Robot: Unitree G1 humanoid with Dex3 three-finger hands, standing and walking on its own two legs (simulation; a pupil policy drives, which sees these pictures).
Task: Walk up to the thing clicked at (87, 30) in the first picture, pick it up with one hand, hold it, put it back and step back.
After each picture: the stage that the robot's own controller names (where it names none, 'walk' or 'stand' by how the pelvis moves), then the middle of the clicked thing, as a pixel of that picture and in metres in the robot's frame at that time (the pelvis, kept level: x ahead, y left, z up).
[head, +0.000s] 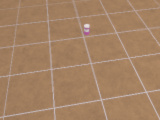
stand; (86, 29) +1.52 -0.04 -0.72
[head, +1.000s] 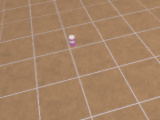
walk; (72, 40) +1.38 +0.22 -0.71
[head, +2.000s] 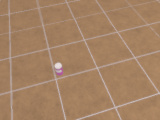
walk; (59, 69) +0.88 +0.29 -0.71
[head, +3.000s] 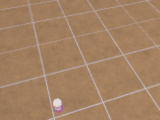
walk; (58, 105) +0.53 +0.20 -0.69
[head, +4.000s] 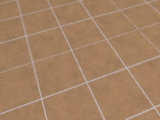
stand; out of the picture +0.30 +0.21 -0.69
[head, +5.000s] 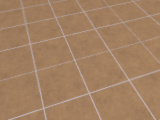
stand; out of the picture +0.27 +0.18 -0.72
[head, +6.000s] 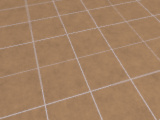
stand; out of the picture +0.29 +0.18 -0.73
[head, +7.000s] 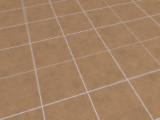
stand; out of the picture +0.29 +0.20 -0.73
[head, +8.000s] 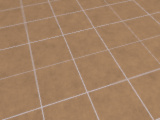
stand; out of the picture +0.27 +0.21 -0.73
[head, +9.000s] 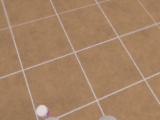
go down; (43, 111) +0.30 +0.21 -0.59
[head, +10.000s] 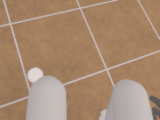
go down; (36, 77) +0.36 +0.22 -0.32
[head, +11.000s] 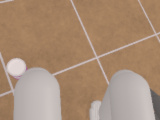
close in; (18, 69) +0.35 +0.24 -0.26
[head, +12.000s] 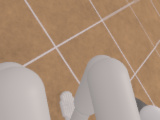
close in; out of the picture +0.35 +0.25 -0.21
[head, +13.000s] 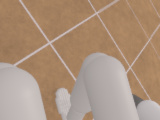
close; out of the picture +0.35 +0.27 -0.21
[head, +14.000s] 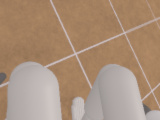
lift; out of the picture +0.30 +0.26 -0.16
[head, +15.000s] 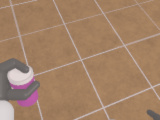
lift; (24, 86) +0.31 +0.19 +0.01
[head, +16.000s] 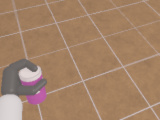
hold; (33, 84) +0.33 +0.17 +0.01
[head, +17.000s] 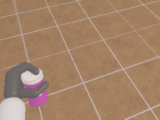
hold; (35, 87) +0.32 +0.17 +0.01
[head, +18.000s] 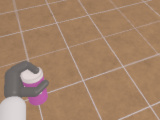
crouch; (35, 86) +0.32 +0.17 +0.00
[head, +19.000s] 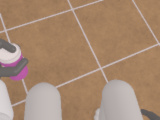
crouch; (13, 62) +0.38 +0.22 -0.09
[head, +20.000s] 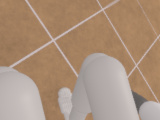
lower; out of the picture +0.37 +0.30 -0.21
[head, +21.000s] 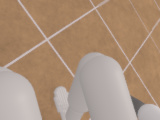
lower; out of the picture +0.37 +0.28 -0.21
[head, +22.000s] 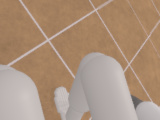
lower; out of the picture +0.37 +0.28 -0.21
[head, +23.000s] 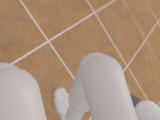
lower; out of the picture +0.37 +0.28 -0.21
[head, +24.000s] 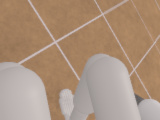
loosen; out of the picture +0.35 +0.27 -0.21
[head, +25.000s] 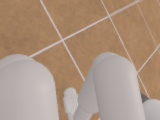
stand; out of the picture +0.34 +0.25 -0.20
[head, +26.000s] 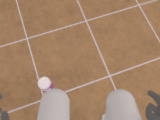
walk; (46, 84) +0.37 +0.21 -0.44
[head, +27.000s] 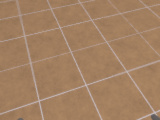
stand; out of the picture +0.29 +0.20 -0.66
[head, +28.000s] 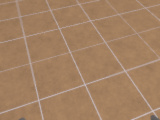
stand; out of the picture +0.31 +0.21 -0.67
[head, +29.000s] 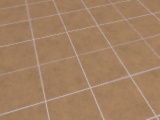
stand; out of the picture +0.31 +0.19 -0.72
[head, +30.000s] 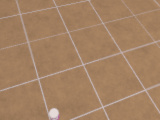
walk; (54, 114) +0.36 +0.15 -0.71
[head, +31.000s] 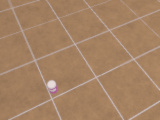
walk; (52, 87) +0.58 +0.24 -0.69
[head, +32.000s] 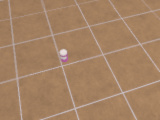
stand; (63, 55) +0.92 +0.21 -0.69
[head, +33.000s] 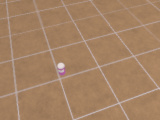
stand; (61, 69) +0.93 +0.22 -0.73
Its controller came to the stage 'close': yes
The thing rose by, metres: 0.71
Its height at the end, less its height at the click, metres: +0.00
